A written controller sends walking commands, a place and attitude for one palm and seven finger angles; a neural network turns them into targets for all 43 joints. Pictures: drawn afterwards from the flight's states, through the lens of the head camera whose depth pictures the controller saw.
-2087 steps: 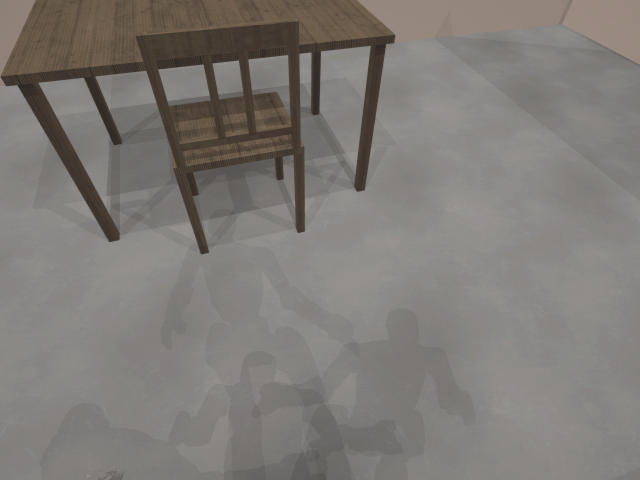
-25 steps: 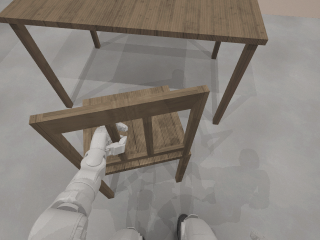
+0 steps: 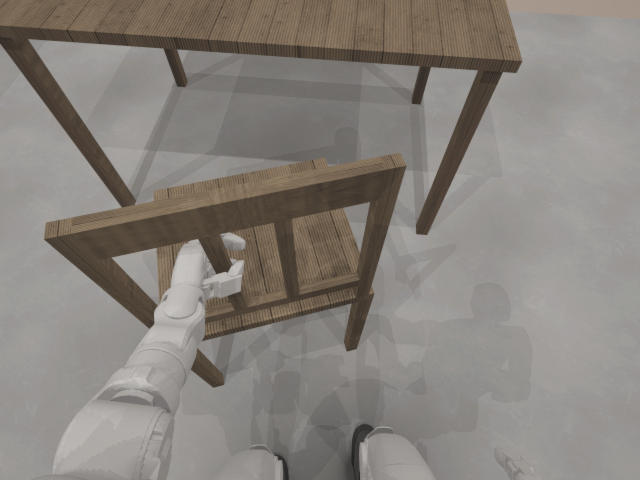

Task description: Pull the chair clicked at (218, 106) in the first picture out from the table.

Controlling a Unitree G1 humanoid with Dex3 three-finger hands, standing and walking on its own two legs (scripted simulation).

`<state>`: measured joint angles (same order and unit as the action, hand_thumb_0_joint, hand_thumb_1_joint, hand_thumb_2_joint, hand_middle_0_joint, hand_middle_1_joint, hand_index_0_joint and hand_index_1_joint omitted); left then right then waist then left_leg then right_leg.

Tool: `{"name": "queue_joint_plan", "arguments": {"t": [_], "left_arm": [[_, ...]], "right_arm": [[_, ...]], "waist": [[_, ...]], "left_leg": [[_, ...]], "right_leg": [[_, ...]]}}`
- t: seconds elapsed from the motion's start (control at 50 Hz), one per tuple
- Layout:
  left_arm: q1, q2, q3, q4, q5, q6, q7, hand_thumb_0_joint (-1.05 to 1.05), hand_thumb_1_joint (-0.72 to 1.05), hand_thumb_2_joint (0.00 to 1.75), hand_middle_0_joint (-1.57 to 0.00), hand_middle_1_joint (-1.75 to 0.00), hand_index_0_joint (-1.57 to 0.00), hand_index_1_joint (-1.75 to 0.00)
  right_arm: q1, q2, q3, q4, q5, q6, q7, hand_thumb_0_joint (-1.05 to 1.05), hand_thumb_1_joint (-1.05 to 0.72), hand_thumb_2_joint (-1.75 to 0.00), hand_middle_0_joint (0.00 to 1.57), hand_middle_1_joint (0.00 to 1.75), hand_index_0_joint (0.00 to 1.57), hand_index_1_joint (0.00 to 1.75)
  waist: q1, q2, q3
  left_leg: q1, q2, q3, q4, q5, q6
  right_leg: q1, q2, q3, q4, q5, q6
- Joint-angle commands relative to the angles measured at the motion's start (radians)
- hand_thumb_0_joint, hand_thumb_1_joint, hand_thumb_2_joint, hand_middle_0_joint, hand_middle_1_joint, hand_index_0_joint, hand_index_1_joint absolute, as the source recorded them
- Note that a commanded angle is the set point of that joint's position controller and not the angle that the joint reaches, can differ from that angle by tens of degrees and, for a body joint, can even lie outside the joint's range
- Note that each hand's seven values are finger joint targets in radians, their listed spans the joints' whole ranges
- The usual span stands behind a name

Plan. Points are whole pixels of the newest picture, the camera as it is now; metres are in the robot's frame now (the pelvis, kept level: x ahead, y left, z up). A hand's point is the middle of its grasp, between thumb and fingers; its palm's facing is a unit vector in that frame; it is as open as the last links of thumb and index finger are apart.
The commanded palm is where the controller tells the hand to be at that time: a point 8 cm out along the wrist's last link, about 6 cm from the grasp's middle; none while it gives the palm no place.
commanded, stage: step backward, pulling the chair out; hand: left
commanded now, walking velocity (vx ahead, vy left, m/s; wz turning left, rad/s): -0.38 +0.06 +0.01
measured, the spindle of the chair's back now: (226, 274) +0.41 +0.15 -0.10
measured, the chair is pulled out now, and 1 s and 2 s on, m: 0.36 0.39 0.47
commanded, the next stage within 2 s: none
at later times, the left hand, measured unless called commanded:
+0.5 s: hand (232, 287) +0.36 +0.12 -0.05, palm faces +0.00 -0.98 -0.18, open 5.6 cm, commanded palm +0.37 +0.17 -0.04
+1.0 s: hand (230, 298) +0.35 +0.13 -0.05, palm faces -0.03 -0.98 -0.17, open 5.6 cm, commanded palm +0.35 +0.18 -0.05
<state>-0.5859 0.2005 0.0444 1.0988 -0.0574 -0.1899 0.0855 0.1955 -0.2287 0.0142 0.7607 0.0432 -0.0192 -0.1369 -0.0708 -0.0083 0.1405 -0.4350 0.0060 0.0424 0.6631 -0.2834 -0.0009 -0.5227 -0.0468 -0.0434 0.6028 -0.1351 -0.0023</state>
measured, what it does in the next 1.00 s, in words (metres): steps on the spot: right foot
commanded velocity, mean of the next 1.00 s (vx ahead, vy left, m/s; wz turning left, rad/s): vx -0.38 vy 0.02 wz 0.01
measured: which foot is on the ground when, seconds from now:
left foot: down 0.00-1.00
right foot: down 0.00-0.52, up 0.54-0.58, down 0.60-1.00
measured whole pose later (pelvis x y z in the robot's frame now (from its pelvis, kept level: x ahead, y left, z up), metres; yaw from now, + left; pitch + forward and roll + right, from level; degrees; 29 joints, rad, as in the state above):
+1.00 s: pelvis -0.03 +0.01 +0.00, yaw -1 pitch +2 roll +0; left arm -0.58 0.19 0.02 1.09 -0.05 -0.15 0.08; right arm 0.22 -0.27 0.00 0.76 0.04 -0.03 -0.14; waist -0.06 -0.01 0.15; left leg -0.43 0.00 0.03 0.61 -0.21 0.02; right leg -0.47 -0.05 -0.03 0.63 -0.26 0.00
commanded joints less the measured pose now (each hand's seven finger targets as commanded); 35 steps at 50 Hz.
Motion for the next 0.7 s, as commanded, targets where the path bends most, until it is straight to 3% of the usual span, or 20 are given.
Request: {"name": "queue_joint_plan", "arguments": {"t": [0.0,0.08,0.18,0.24,0.3,0.34,0.38,0.4,0.44,0.48,0.5,0.54,0.56,0.58,0.6,0.64,0.68], "left_arm": [[-0.312,0.189,0.011,-0.197,0.031,-0.066,0.013,0.00,0.90,0.90,-0.50,-1.45,-0.50,-1.45],[-0.309,0.197,0.016,-0.212,0.032,-0.067,0.018,0.00,0.90,0.90,-0.50,-1.45,-0.50,-1.45],[-0.323,0.183,0.003,-0.245,0.028,-0.068,0.018,0.00,0.90,0.90,-0.50,-1.45,-0.50,-1.45],[-0.315,0.208,0.015,-0.243,0.025,-0.065,0.018,0.00,0.90,0.90,-0.50,-1.45,-0.50,-1.45],[-0.300,0.210,0.007,-0.212,0.024,-0.061,0.018,0.00,0.90,0.90,-0.50,-1.45,-0.50,-1.45],[-0.286,0.226,0.017,-0.182,0.022,-0.053,0.021,0.00,0.90,0.90,-0.50,-1.45,-0.50,-1.45],[-0.297,0.212,0.014,-0.178,0.030,-0.049,0.019,0.00,0.90,0.90,-0.50,-1.45,-0.50,-1.45],[-0.301,0.204,0.010,-0.180,0.031,-0.048,0.017,0.00,0.90,0.90,-0.50,-1.45,-0.50,-1.45],[-0.325,0.193,-0.004,-0.199,0.024,-0.051,0.016,0.00,0.90,0.90,-0.50,-1.45,-0.50,-1.45],[-0.350,0.157,-0.021,-0.245,0.018,-0.058,0.012,0.00,0.90,0.90,-0.50,-1.45,-0.50,-1.45],[-0.368,0.137,-0.027,-0.258,0.019,-0.062,0.010,0.00,0.90,0.90,-0.50,-1.45,-0.50,-1.45],[-0.351,0.167,0.007,-0.245,0.020,-0.062,0.011,0.00,0.90,0.90,-0.50,-1.45,-0.50,-1.45],[-0.348,0.150,-0.007,-0.229,0.027,-0.060,0.007,0.00,0.90,0.90,-0.50,-1.45,-0.50,-1.45],[-0.345,0.129,-0.022,-0.216,0.031,-0.058,0.001,0.00,0.90,0.90,-0.50,-1.45,-0.50,-1.45],[-0.363,0.134,-0.024,-0.241,0.035,-0.069,0.001,0.00,0.90,0.90,-0.50,-1.45,-0.50,-1.45],[-0.341,0.180,0.005,-0.216,0.030,-0.066,0.004,0.00,0.90,0.90,-0.50,-1.45,-0.50,-1.45],[-0.335,0.189,0.005,-0.210,0.029,-0.064,0.004,0.00,0.90,0.90,-0.50,-1.45,-0.50,-1.45]], "right_arm": [[0.089,-0.165,-0.053,-0.066,0.005,-0.041,-0.014,0.00,-0.90,-0.90,0.20,0.30,0.20,0.30],[0.079,-0.174,-0.050,-0.080,0.006,-0.052,-0.013,0.00,-0.90,-0.90,0.20,0.30,0.20,0.30],[0.071,-0.173,-0.047,-0.101,0.009,-0.056,-0.016,0.00,-0.90,-0.90,0.20,0.30,0.20,0.30],[0.088,-0.174,-0.053,-0.092,0.009,-0.056,-0.020,0.00,-0.90,-0.90,0.20,0.30,0.20,0.30],[0.126,-0.167,-0.054,-0.065,0.012,-0.056,-0.014,0.00,-0.90,-0.90,0.20,0.30,0.20,0.30],[0.131,-0.173,-0.055,-0.045,0.015,-0.058,-0.010,0.00,-0.90,-0.90,0.20,0.30,0.20,0.30],[0.124,-0.175,-0.044,-0.033,0.011,-0.058,-0.008,0.00,-0.90,-0.90,0.20,0.30,0.20,0.30],[0.118,-0.179,-0.042,-0.035,0.011,-0.057,-0.010,0.00,-0.90,-0.90,0.20,0.30,0.20,0.30],[0.089,-0.201,-0.047,-0.049,0.014,-0.058,-0.017,0.00,-0.90,-0.90,0.20,0.30,0.20,0.30],[0.057,-0.182,-0.040,-0.097,0.010,-0.060,-0.014,0.00,-0.90,-0.90,0.20,0.30,0.20,0.30],[0.049,-0.170,-0.036,-0.102,0.004,-0.061,-0.016,0.00,-0.90,-0.90,0.20,0.30,0.20,0.30],[0.075,-0.168,-0.042,-0.082,-0.003,-0.063,-0.019,0.00,-0.90,-0.90,0.20,0.30,0.20,0.30],[0.081,-0.168,-0.043,-0.076,-0.008,-0.064,-0.013,0.00,-0.90,-0.90,0.20,0.30,0.20,0.30],[0.080,-0.167,-0.045,-0.072,-0.011,-0.063,-0.006,0.00,-0.90,-0.90,0.20,0.30,0.20,0.30],[0.095,-0.169,-0.047,-0.066,-0.014,-0.063,-0.005,0.00,-0.90,-0.90,0.20,0.30,0.20,0.30],[0.101,-0.176,-0.059,-0.055,-0.006,-0.059,-0.012,0.00,-0.90,-0.90,0.20,0.30,0.20,0.30],[0.098,-0.164,-0.057,-0.050,-0.001,-0.056,-0.015,0.00,-0.90,-0.90,0.20,0.30,0.20,0.30]], "waist": [[0.028,-0.012,-0.497],[0.037,0.047,-0.479],[0.049,0.117,-0.460],[0.047,0.051,-0.463],[0.032,-0.073,-0.477],[0.033,-0.138,-0.475],[0.025,-0.083,-0.482],[0.022,-0.064,-0.483],[0.035,0.068,-0.460],[0.052,0.182,-0.426],[0.057,0.204,-0.420],[0.053,0.135,-0.468],[0.049,0.129,-0.466],[0.049,0.145,-0.442],[0.041,0.147,-0.469],[0.033,0.084,-0.524],[0.024,0.035,-0.556]], "left_leg": [[0.138,0.096,-0.111,-0.087,0.028,-0.004],[0.113,0.122,-0.121,-0.156,0.038,0.010],[0.023,0.179,-0.137,-0.216,0.106,0.032],[0.039,0.142,-0.114,-0.144,0.067,0.015],[0.141,0.043,-0.065,-0.008,-0.092,-0.015],[0.179,0.016,-0.067,0.039,-0.150,-0.020],[0.203,0.027,-0.080,-0.022,-0.089,-0.017],[0.210,0.048,-0.095,-0.080,-0.008,-0.009],[0.176,0.143,-0.155,-0.222,0.114,0.022],[0.034,0.231,-0.204,-0.324,0.053,0.070],[0.022,0.249,-0.217,-0.312,0.145,0.082],[0.151,0.244,-0.204,-0.200,0.451,0.078],[0.165,0.236,-0.185,-0.165,0.508,0.061],[0.141,0.235,-0.178,-0.168,0.470,0.046],[0.181,0.225,-0.163,-0.144,0.511,0.037],[0.188,0.196,-0.140,-0.095,0.473,0.011],[0.179,0.140,-0.107,-0.040,0.320,-0.016]], "right_leg": [[0.251,-0.165,0.162,-0.151,0.039,-0.027],[0.271,-0.131,0.129,-0.140,-0.057,-0.007],[0.329,-0.082,0.095,0.009,-0.042,-0.002],[0.307,-0.122,0.150,-0.038,0.006,-0.019],[0.213,-0.222,0.248,-0.239,-0.059,-0.048],[0.201,-0.265,0.249,-0.315,-0.103,-0.066],[0.225,-0.244,0.192,-0.276,0.004,-0.054],[0.232,-0.208,0.153,-0.243,0.023,-0.031],[0.251,-0.108,0.077,-0.138,-0.037,0.008],[0.311,-0.041,0.043,0.050,-0.169,0.010],[0.312,-0.035,0.043,0.103,-0.136,0.003],[0.296,-0.039,0.050,0.063,0.040,0.003],[0.298,-0.052,0.060,0.044,0.109,-0.002],[0.295,-0.060,0.062,0.051,0.081,-0.008],[0.297,-0.064,0.068,0.029,0.178,-0.011],[0.337,-0.089,0.100,0.011,0.330,-0.018],[0.345,-0.151,0.160,-0.033,0.403,-0.035]]}}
